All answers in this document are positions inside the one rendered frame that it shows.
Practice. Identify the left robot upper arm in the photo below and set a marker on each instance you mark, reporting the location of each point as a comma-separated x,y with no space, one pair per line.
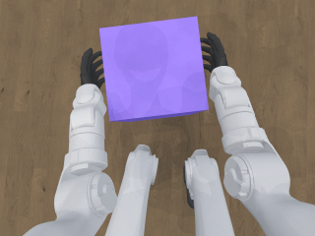
82,204

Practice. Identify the carton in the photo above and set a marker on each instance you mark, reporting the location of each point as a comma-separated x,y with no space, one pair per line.
153,70

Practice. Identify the right robot upper arm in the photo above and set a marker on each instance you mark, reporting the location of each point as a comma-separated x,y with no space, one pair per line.
261,182

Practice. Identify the right robot foot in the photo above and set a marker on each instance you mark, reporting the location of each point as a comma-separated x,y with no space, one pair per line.
189,201

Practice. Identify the left robot hand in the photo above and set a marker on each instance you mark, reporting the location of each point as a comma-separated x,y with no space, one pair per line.
88,66

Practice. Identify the right robot shin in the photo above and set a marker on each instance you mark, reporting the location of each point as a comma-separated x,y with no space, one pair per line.
212,161

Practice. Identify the right robot forearm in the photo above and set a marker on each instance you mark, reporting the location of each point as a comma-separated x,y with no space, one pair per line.
240,130

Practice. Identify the right robot hand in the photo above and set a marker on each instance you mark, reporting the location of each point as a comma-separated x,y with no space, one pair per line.
218,57

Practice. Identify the left robot forearm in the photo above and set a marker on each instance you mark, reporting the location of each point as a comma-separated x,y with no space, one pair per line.
86,152

